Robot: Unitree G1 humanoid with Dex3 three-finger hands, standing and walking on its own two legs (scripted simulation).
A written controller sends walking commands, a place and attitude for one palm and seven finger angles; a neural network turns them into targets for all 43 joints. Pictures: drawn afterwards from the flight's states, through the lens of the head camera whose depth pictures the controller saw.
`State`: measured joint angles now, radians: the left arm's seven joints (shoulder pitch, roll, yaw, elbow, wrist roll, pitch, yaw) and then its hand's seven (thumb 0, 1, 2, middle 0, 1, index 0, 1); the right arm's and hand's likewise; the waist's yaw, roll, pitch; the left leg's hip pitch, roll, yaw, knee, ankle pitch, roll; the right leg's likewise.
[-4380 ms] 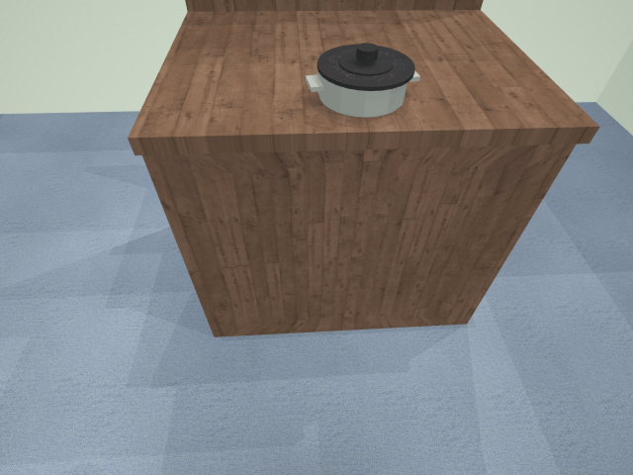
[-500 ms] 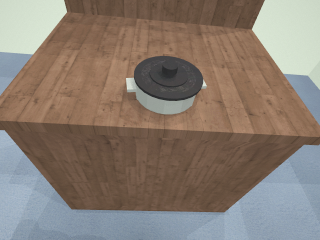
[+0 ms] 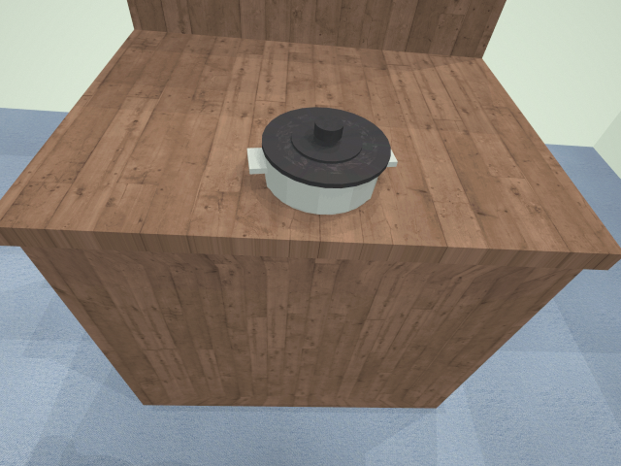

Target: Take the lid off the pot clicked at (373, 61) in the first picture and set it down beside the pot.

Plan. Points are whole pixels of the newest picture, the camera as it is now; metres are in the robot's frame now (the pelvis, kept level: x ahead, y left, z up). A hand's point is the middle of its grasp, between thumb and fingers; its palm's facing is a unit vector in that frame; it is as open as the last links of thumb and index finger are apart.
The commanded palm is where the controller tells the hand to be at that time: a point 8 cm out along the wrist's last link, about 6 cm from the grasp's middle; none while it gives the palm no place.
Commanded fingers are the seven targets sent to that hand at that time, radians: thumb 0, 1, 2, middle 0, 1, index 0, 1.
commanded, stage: look again from close up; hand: left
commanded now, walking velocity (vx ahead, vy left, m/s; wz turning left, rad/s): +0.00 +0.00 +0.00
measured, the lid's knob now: (328, 128) +0.55 +0.03 +0.16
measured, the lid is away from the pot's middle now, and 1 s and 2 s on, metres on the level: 0.00 0.00 0.00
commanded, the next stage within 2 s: shuffle to correct the standing spot in 0.08 s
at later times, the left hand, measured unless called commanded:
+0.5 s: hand out of the picture -0.09 +0.13 -0.18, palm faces +0.14 -0.98 -0.14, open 7.4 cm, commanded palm none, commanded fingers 0.00 0.90 0.90 -0.20 -0.30 -0.20 -0.30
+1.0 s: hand out of the picture +0.01 +0.11 -0.17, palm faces +0.08 -0.97 -0.21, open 7.3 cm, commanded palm none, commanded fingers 0.00 0.90 0.90 -0.20 -0.30 -0.20 -0.30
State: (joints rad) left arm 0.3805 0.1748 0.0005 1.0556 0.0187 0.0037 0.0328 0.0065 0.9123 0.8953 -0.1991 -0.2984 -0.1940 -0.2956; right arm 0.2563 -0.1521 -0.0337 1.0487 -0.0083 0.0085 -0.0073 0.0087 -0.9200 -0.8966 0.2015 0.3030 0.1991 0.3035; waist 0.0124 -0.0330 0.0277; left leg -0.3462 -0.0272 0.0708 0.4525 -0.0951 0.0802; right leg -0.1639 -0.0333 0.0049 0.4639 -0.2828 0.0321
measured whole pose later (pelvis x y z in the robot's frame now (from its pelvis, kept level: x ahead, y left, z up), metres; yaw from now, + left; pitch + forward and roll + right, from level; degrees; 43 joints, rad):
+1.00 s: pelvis -0.03 -0.09 +0.00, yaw +2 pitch +1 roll +0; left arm 0.28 0.19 0.06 0.95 0.02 0.00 0.01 0.01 0.93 0.90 -0.20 -0.30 -0.19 -0.30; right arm 0.31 -0.14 -0.08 1.02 -0.03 0.02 -0.01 0.01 -0.91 -0.90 0.20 0.30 0.20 0.30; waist -0.02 -0.01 0.03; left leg -0.45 0.04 0.03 0.78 -0.42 0.01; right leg -0.24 0.00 -0.04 0.50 -0.29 -0.03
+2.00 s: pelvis +0.07 -0.12 -0.02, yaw +2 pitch -2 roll +0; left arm 0.21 0.24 0.03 0.92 0.02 0.05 0.04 0.01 0.91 0.89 -0.20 -0.30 -0.20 -0.30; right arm 0.19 -0.20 -0.07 0.86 -0.03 0.02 -0.01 0.01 -0.91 -0.90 0.20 0.30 0.20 0.30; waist 0.01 -0.06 0.09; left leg -0.34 -0.03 0.06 0.69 -0.29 0.06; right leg -0.39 -0.09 0.02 0.80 -0.42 0.01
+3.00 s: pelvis +0.07 -0.08 +0.00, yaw -1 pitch +0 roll +1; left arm 0.31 0.11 -0.01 1.07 0.02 0.01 0.04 0.01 0.91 0.90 -0.20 -0.30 -0.20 -0.30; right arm 0.28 -0.15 -0.03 1.07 -0.02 0.00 -0.02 0.01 -0.91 -0.90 0.20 0.30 0.20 0.30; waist -0.01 0.04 0.05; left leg -0.23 -0.09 0.14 0.39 -0.17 0.11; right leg -0.25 -0.02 0.04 0.51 -0.25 0.01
